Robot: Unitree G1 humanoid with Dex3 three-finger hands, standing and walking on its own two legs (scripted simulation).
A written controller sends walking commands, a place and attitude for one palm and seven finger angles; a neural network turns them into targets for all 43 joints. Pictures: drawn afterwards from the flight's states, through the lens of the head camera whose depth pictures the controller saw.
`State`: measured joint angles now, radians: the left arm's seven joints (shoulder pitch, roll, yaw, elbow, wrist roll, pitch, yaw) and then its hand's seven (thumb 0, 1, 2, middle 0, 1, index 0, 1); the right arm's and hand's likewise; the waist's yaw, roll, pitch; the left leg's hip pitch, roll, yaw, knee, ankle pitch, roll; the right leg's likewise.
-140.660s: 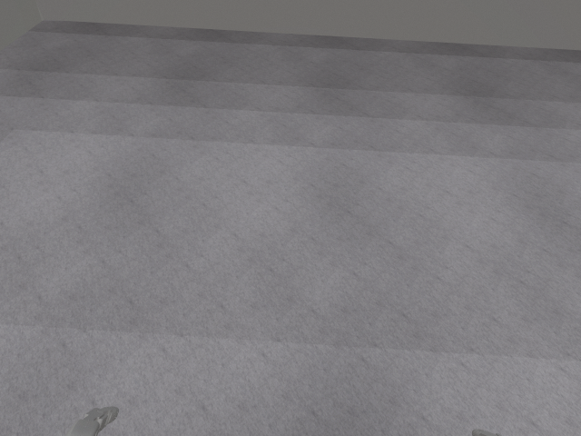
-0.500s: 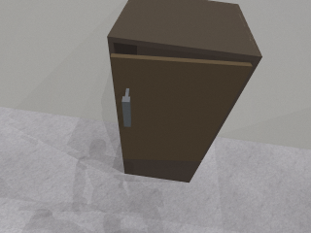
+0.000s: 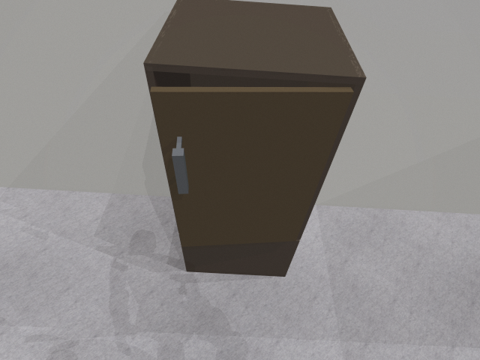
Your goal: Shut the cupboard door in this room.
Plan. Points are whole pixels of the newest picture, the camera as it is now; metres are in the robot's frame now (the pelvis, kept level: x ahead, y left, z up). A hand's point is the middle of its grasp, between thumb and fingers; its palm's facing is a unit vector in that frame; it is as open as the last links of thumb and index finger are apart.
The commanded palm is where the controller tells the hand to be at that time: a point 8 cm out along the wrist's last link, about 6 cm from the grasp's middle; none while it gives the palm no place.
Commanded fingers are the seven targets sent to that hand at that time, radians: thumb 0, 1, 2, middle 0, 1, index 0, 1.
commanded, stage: come to a stop and stand still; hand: left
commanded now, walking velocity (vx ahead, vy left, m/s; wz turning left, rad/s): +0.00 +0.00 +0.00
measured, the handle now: (181, 165) +0.51 +0.16 +0.00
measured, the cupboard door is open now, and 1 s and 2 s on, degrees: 7 7 7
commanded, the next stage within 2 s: look again from close up in 0.04 s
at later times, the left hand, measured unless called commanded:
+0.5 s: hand out of the picture +0.04 +0.22 -0.17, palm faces +0.04 -0.97 -0.25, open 7.4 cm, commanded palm none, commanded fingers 0.00 0.90 0.90 -0.20 -0.30 -0.20 -0.30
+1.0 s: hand out of the picture -0.03 +0.21 -0.19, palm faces +0.02 -0.98 -0.19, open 7.4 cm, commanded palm none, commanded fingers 0.00 0.90 0.90 -0.20 -0.30 -0.20 -0.30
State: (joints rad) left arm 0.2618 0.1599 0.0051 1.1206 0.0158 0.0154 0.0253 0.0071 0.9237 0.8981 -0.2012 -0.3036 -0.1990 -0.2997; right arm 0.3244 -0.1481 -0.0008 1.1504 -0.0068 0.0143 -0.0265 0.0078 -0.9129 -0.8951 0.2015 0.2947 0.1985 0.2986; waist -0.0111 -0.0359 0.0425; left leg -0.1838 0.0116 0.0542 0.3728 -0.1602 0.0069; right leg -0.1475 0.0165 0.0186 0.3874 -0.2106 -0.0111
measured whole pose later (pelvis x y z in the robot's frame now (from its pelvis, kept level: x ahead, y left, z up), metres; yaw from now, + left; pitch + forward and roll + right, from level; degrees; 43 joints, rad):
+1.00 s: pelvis -0.01 +0.03 +0.00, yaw +3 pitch -2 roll -1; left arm 0.34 0.21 -0.01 1.05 0.04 0.02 0.02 0.00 0.91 0.90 -0.20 -0.30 -0.20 -0.30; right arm 0.25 -0.18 -0.01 1.08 -0.01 0.02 0.00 0.01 -0.91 -0.89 0.20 0.29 0.20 0.30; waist 0.00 -0.04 0.01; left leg -0.24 -0.04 0.03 0.43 -0.17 0.06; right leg -0.19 -0.04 -0.01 0.45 -0.26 0.03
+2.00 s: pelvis +0.09 -0.07 -0.01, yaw +6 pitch -2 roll -1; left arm 0.29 0.15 0.02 1.05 0.02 0.03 0.04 0.01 0.93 0.90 -0.20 -0.30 -0.20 -0.30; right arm 0.19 -0.13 -0.03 1.07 -0.01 0.01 -0.05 0.01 -0.94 -0.90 0.20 0.29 0.20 0.30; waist 0.02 -0.04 0.06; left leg -0.22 0.01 0.15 0.54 -0.29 0.07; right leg -0.14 0.03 -0.15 0.49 -0.31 -0.05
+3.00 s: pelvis +0.03 -0.03 -0.01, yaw +7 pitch -1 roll -2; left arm 0.45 0.10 0.00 1.05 0.03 0.02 0.05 0.00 0.91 0.90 -0.20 -0.30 -0.20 -0.30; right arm 0.32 -0.12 -0.01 1.07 -0.01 0.02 -0.02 0.02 -0.93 -0.89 0.20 0.29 0.20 0.30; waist 0.01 -0.01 0.01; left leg -0.29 -0.05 0.16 0.45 -0.16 0.13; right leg -0.25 -0.02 -0.13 0.47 -0.21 -0.01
